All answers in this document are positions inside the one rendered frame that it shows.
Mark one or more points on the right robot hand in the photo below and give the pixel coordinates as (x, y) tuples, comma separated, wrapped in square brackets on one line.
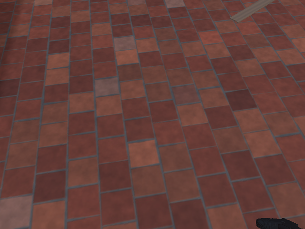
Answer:
[(268, 223)]

